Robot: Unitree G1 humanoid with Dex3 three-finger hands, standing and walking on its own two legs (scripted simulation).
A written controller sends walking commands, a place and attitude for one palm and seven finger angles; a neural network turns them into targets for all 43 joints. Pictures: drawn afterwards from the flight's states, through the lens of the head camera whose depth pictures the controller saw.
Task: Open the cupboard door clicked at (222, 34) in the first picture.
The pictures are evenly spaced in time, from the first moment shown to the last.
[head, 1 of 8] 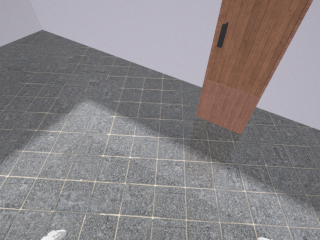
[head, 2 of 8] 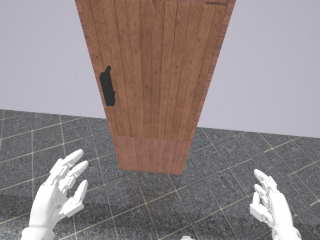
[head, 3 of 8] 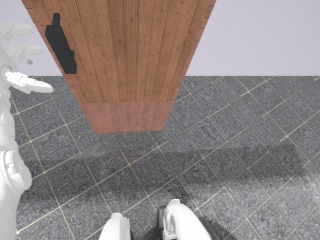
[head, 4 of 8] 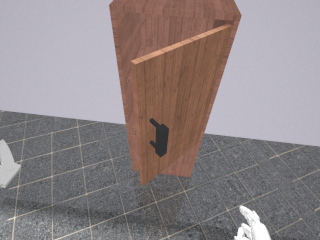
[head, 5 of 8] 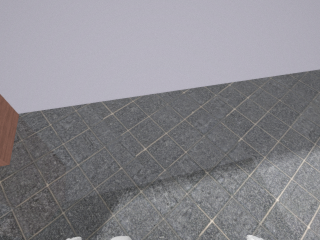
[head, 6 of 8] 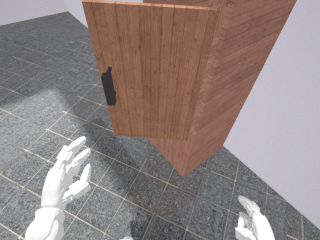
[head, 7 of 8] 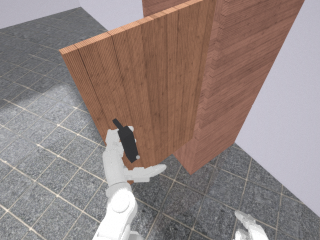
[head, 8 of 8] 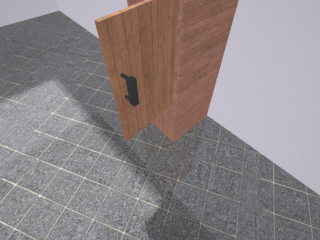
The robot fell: no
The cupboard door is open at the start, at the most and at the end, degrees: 0 97 97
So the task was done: yes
